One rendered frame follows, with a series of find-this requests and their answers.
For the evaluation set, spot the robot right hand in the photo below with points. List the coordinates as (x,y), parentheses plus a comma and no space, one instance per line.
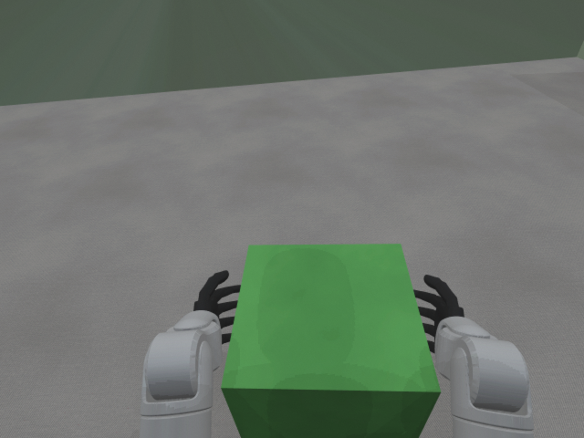
(446,305)

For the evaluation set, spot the robot right forearm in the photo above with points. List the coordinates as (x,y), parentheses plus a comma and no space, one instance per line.
(489,381)

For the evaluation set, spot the robot left forearm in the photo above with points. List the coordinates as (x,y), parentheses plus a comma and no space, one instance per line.
(177,378)

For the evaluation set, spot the carton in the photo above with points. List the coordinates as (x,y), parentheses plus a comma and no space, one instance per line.
(328,342)

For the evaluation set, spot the robot left hand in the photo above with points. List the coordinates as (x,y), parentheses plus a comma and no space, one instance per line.
(208,298)

